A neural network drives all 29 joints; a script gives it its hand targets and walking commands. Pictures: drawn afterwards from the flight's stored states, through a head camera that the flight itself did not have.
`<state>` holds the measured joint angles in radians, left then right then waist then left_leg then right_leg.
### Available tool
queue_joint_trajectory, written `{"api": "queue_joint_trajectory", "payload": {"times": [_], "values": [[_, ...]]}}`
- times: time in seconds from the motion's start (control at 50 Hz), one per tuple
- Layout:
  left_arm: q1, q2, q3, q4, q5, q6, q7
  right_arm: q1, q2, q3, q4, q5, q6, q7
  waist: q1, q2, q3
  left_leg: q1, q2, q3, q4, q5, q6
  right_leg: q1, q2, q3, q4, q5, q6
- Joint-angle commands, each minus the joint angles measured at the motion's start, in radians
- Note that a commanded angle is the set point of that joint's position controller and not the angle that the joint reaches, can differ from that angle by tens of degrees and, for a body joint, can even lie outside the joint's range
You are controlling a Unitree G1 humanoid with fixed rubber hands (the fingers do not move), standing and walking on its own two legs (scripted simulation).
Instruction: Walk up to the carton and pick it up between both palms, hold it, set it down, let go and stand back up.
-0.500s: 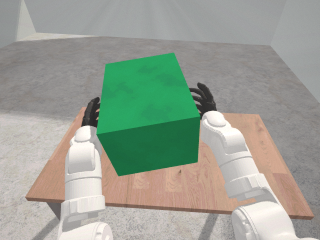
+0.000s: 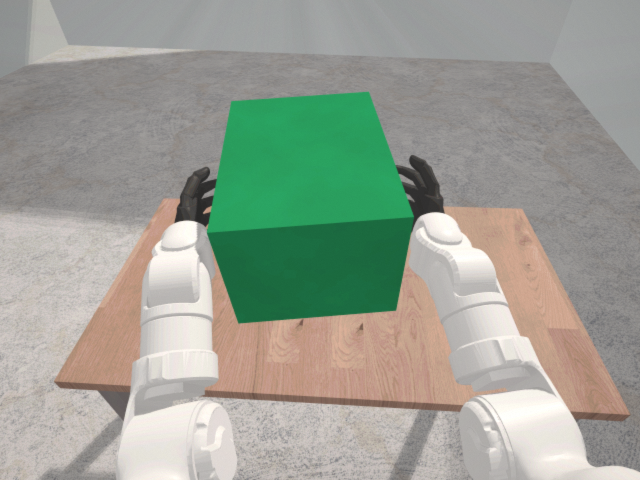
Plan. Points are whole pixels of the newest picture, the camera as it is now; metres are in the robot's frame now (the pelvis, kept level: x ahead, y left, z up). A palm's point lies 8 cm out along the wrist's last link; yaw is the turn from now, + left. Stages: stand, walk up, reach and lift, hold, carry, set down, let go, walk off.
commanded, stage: hold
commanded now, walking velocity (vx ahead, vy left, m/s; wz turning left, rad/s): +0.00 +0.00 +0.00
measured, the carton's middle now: (308, 199) +0.42 +0.02 +0.17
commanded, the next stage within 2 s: none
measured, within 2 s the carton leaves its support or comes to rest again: neither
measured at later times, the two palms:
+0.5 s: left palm (186, 221) +0.36 +0.16 +0.19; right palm (430, 206) +0.37 -0.12 +0.19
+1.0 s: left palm (173, 210) +0.35 +0.17 +0.21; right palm (430, 189) +0.36 -0.12 +0.22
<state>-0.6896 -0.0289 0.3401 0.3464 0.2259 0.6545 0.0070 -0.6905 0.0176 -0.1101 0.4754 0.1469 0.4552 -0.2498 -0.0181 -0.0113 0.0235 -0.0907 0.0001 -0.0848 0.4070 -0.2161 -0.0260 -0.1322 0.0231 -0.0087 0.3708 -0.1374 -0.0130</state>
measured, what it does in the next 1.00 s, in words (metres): stands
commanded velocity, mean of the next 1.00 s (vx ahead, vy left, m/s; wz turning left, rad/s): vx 0.00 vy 0.00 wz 0.00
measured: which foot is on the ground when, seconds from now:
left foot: down 0.00-1.00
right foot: down 0.00-1.00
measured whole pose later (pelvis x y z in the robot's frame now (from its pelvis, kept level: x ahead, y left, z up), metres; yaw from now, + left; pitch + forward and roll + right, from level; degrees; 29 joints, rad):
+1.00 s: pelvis +0.00 +0.00 +0.00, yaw +0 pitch -6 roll +0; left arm -0.66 -0.03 0.32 0.21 0.23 0.70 0.00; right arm -0.70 -0.01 -0.06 0.38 0.19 0.50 -0.26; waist -0.02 -0.01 -0.05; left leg -0.08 0.00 -0.09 0.41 -0.22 -0.03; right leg -0.12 0.02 -0.01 0.37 -0.14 -0.02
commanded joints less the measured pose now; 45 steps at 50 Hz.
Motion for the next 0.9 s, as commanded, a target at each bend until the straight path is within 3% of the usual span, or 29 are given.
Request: {"api": "queue_joint_trajectory", "payload": {"times": [0.0, 0.08, 0.14, 0.2, 0.26, 0.3, 0.36, 0.4, 0.46, 0.58, 0.68, 0.72, 0.76, 0.82, 0.88], "values": [[-0.837, -0.652, -0.773, -0.623, -0.281, -0.125, -0.107, -0.829, 0.677, 0.634, -0.571, 0.245, -0.118, 0.102, -0.122, 0.103, -0.831, 0.013, -0.063, 0.019, 0.009, 0.492, -0.049, 0.453, 0.036, -0.024, 0.041, 0.639, 0.070], [-0.875, -0.687, -0.954, -0.841, -0.403, -0.151, -0.046, -0.737, 0.671, 0.657, -0.738, 0.242, -0.124, 0.108, -0.155, 0.178, -0.837, 0.074, -0.048, -0.006, 0.065, 0.612, -0.090, 0.298, 0.048, -0.030, 0.045, 0.565, 0.050], [-0.787, -0.657, -0.969, -0.798, -0.408, -0.127, -0.015, -0.686, 0.615, 0.634, -0.758, 0.227, -0.102, 0.108, -0.144, 0.157, -0.736, 0.059, -0.042, -0.004, 0.037, 0.523, -0.091, 0.246, 0.047, -0.031, 0.006, 0.449, 0.041], [-0.663, -0.603, -0.839, -0.555, -0.303, -0.064, -0.033, -0.662, 0.558, 0.559, -0.589, 0.176, -0.055, 0.109, -0.112, 0.088, -0.489, -0.032, -0.048, 0.026, -0.051, 0.269, -0.051, 0.252, 0.027, -0.024, -0.043, 0.292, 0.043], [-0.572, -0.569, -0.621, -0.294, -0.137, 0.004, -0.108, -0.654, 0.524, 0.437, -0.345, 0.100, -0.020, 0.123, -0.108, 0.016, -0.233, -0.093, -0.047, 0.055, -0.151, 0.025, 0.000, 0.258, -0.005, -0.026, -0.092, 0.116, 0.052], [-0.539, -0.550, -0.517, -0.204, -0.061, 0.036, -0.156, -0.686, 0.498, 0.382, -0.266, 0.076, -0.008, 0.129, -0.102, -0.003, -0.196, -0.097, -0.046, 0.070, -0.173, -0.021, 0.015, 0.265, -0.015, -0.022, -0.107, 0.050, 0.047], [-0.533, -0.505, -0.418, -0.169, 0.000, 0.050, -0.196, -0.696, 0.481, 0.360, -0.206, 0.077, 0.013, 0.135, -0.073, -0.008, -0.250, -0.091, -0.048, 0.083, -0.165, -0.004, 0.018, 0.275, -0.015, -0.013, -0.110, -0.007, 0.037], [-0.571, -0.507, -0.417, -0.190, -0.011, 0.036, -0.200, -0.709, 0.496, 0.362, -0.192, 0.084, 0.009, 0.142, -0.073, 0.006, -0.326, -0.091, -0.050, 0.083, -0.158, 0.020, 0.009, 0.290, -0.008, -0.014, -0.098, -0.002, 0.034], [-0.682, -0.541, -0.494, -0.288, -0.093, -0.018, -0.178, -0.751, 0.562, 0.395, -0.240, 0.102, -0.030, 0.152, -0.097, 0.031, -0.470, -0.096, -0.053, 0.075, -0.147, 0.068, -0.004, 0.335, 0.003, -0.022, -0.068, 0.097, 0.045], [-0.935, -0.638, -0.776, -0.563, -0.308, -0.142, -0.078, -0.920, 0.678, 0.565, -0.532, 0.168, -0.112, 0.148, -0.095, 0.084, -0.859, -0.040, -0.054, 0.042, -0.048, 0.284, -0.027, 0.370, 0.025, -0.024, 0.003, 0.347, 0.049], [-0.833, -0.678, -0.886, -0.631, -0.380, -0.154, -0.020, -0.855, 0.698, 0.674, -0.714, 0.223, -0.122, 0.128, -0.069, 0.075, -0.874, -0.020, -0.055, 0.022, 0.004, 0.394, -0.027, 0.344, 0.038, -0.016, 0.018, 0.473, 0.052], [-0.740, -0.673, -0.855, -0.549, -0.352, -0.124, -0.022, -0.841, 0.678, 0.671, -0.700, 0.229, -0.107, 0.117, -0.059, 0.051, -0.738, -0.045, -0.060, 0.023, -0.015, 0.358, -0.018, 0.345, 0.034, -0.012, 0.005, 0.478, 0.061], [-0.649, -0.637, -0.743, -0.384, -0.265, -0.081, -0.049, -0.817, 0.638, 0.609, -0.576, 0.200, -0.079, 0.111, -0.050, 0.016, -0.520, -0.084, -0.062, 0.034, -0.065, 0.233, 0.001, 0.312, 0.018, -0.007, -0.033, 0.382, 0.070], [-0.514, -0.570, -0.518, -0.172, -0.083, -0.004, -0.122, -0.751, 0.588, 0.506, -0.359, 0.147, -0.035, 0.110, -0.047, -0.045, -0.257, -0.101, -0.067, 0.060, -0.140, 0.082, 0.033, 0.315, -0.014, -0.004, -0.090, 0.266, 0.085], [-0.496, -0.516, -0.388, -0.112, 0.023, 0.044, -0.195, -0.713, 0.525, 0.422, -0.226, 0.122, 0.005, 0.106, -0.051, -0.045, -0.194, -0.090, -0.065, 0.078, -0.159, 0.029, 0.035, 0.307, -0.028, 0.007, -0.117, 0.150, 0.072]]}}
